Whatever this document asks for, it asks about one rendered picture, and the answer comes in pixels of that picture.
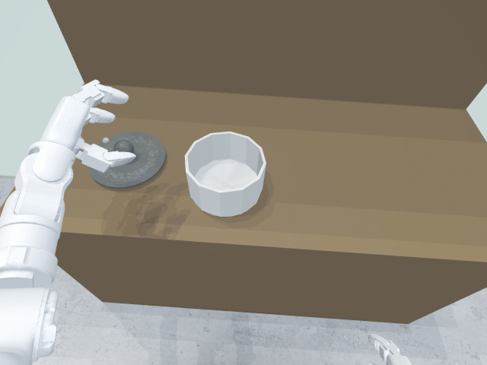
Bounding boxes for knob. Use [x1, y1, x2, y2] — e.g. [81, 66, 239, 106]
[114, 139, 134, 153]

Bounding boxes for robot left upper arm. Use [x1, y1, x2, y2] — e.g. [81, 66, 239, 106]
[0, 287, 59, 365]

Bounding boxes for table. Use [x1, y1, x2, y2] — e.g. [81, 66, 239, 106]
[0, 0, 487, 324]

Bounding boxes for lid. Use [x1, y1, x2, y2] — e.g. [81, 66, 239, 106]
[88, 132, 166, 189]

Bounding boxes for pot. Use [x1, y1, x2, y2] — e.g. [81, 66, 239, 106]
[185, 132, 266, 217]

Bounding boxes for robot right hand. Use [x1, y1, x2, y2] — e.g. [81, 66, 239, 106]
[368, 334, 412, 365]

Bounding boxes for left robot forearm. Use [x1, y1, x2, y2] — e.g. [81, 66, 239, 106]
[0, 141, 75, 289]

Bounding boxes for robot left hand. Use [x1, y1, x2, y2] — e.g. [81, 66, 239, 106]
[40, 80, 136, 173]

